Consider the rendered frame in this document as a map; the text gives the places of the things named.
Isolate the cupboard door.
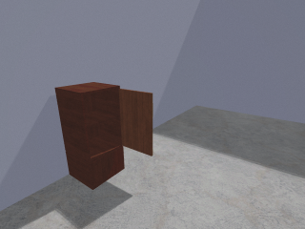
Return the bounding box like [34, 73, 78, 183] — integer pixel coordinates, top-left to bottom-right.
[118, 89, 153, 156]

